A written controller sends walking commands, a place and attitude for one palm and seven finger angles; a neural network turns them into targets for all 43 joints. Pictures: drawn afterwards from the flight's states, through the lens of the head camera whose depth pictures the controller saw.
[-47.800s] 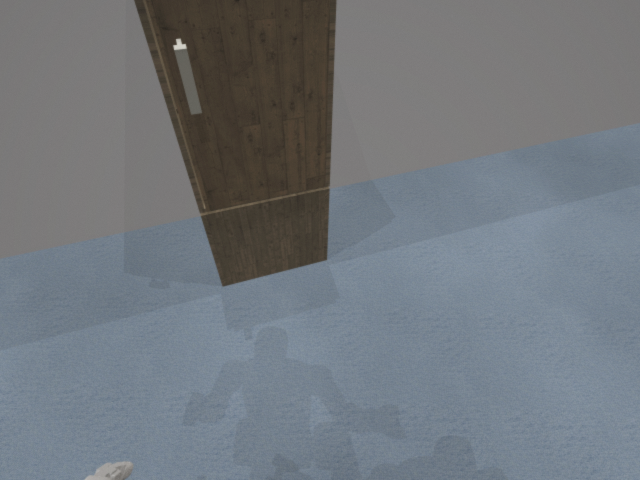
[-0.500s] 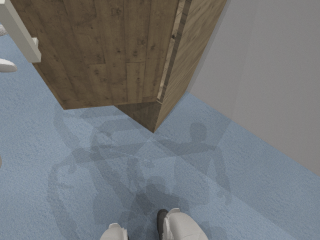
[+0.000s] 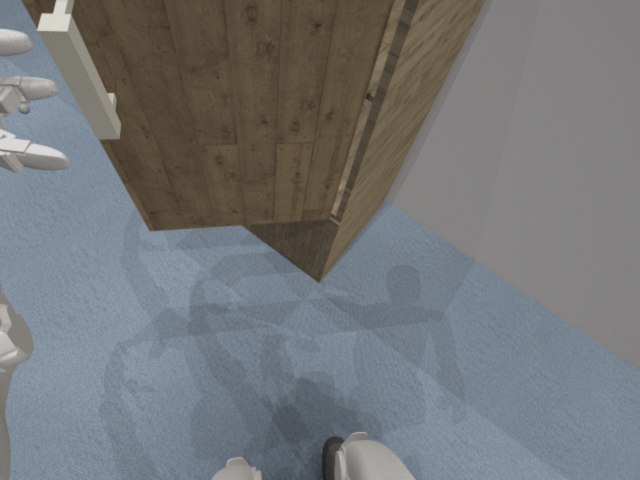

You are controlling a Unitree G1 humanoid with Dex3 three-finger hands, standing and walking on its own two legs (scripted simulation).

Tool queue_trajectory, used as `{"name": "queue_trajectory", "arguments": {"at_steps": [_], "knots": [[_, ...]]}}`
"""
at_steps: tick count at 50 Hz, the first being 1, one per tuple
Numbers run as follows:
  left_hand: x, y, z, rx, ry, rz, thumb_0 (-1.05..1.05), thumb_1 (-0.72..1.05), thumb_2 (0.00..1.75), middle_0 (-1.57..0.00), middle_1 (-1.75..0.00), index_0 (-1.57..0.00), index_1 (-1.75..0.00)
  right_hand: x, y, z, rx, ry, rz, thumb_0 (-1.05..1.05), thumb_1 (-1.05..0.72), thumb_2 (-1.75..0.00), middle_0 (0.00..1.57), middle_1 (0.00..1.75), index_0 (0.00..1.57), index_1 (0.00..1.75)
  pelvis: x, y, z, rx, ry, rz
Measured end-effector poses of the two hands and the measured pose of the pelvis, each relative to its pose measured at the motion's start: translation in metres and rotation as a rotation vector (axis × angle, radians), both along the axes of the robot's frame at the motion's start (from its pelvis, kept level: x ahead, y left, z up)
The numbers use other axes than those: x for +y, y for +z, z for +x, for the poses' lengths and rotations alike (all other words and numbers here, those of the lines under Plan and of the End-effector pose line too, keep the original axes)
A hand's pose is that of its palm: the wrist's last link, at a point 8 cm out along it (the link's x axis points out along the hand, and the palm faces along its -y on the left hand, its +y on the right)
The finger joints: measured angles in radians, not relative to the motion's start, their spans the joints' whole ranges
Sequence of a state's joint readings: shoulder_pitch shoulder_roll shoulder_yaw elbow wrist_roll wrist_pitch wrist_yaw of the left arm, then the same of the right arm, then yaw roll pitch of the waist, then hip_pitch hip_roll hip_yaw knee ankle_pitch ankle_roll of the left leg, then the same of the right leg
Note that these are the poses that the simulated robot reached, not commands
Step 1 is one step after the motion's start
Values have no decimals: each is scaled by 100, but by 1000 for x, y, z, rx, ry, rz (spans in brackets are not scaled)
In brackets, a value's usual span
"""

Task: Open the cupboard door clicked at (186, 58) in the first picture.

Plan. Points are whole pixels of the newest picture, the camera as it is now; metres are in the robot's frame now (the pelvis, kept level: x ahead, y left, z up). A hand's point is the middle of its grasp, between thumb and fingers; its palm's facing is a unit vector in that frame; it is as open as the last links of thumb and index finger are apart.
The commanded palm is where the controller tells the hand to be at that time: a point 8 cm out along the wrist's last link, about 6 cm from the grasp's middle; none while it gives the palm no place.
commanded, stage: slide the fingers in behind the handle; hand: left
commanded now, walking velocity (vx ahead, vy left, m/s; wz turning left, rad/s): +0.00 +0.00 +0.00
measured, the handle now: (88, 71) +0.56 +0.23 +0.12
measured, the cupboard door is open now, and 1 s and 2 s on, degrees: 45 44 45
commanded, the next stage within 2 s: close the thumb around the handle in 1.48 s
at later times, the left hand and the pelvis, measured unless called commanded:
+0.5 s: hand (72, 102) +0.52 +0.24 +0.11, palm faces +0.05 -1.00 -0.01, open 14.0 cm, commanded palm +0.50 +0.27 +0.11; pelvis +0.00 -0.01 +0.00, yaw +0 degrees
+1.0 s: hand (109, 101) +0.52 +0.20 +0.11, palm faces +0.06 -1.00 -0.01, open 14.0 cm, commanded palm +0.50 +0.23 +0.11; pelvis +0.00 -0.02 +0.00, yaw +1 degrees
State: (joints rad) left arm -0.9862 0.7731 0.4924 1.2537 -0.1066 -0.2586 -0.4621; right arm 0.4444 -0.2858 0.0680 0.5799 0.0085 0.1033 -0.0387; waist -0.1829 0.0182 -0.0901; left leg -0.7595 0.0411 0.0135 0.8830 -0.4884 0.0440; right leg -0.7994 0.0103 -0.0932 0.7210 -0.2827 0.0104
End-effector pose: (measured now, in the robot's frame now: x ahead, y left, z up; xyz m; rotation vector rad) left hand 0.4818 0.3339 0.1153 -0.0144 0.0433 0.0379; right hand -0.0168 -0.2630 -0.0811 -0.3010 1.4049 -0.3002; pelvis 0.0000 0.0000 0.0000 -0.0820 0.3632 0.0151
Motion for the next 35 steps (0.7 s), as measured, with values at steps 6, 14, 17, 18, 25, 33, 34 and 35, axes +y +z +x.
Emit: {"name": "queue_trajectory", "arguments": {"at_steps": [6,14,17,18,25,33,34,35], "knots": [[-10,-3,3,-11,-8,-6,-1,-50,30,-30,-120,-30,-120,0,-3,14,-23,19,5,0,-91,-90,21,30,20,30,1,0,2,-1,5,-1],[-30,-2,10,-19,-6,-11,-1,-50,30,-30,-120,-30,-120,1,-6,14,-28,5,28,0,-91,-90,21,30,20,30,-2,0,4,-5,2,3],[-34,-3,10,-10,8,-13,-1,-50,30,-30,-120,-30,-120,1,-7,10,-25,-5,37,0,-91,-90,21,30,20,30,-4,1,4,-7,-2,6],[-35,-3,10,-5,13,-8,-1,-50,30,-30,-120,-30,-120,1,-7,8,-23,-7,39,0,-91,-90,21,30,20,30,-5,1,4,-8,-2,7],[-43,1,11,-7,12,28,-1,-50,30,-30,-120,-30,-120,-4,-8,-4,10,-15,46,0,-91,-90,21,30,20,30,-10,1,2,-8,1,14],[-59,-4,15,6,14,-2,-1,-50,30,-30,-120,-30,-121,-14,-6,-11,15,-22,29,0,-91,-90,21,30,20,30,-15,1,0,-8,0,19],[-60,-4,15,6,15,7,-1,-50,30,-30,-120,-30,-121,-15,-5,-12,14,-22,28,0,-91,-90,21,30,20,30,-16,1,-1,-7,-1,20],[-61,-4,15,6,15,15,-1,-50,30,-30,-120,-30,-121,-16,-5,-12,14,-22,27,0,-91,-90,21,30,20,30,-16,1,-1,-7,-1,20]]}}
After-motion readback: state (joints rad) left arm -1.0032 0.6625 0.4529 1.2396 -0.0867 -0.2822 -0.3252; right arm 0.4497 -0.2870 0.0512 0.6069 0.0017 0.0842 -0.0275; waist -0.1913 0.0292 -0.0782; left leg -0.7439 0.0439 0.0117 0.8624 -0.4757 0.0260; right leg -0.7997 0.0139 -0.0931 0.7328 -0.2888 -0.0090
